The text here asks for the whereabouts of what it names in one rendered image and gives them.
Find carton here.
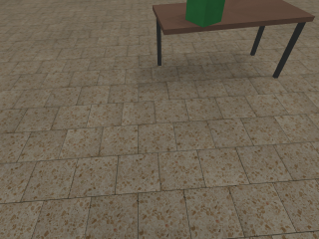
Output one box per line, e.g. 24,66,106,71
185,0,225,28

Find table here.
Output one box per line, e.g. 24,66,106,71
153,0,315,79

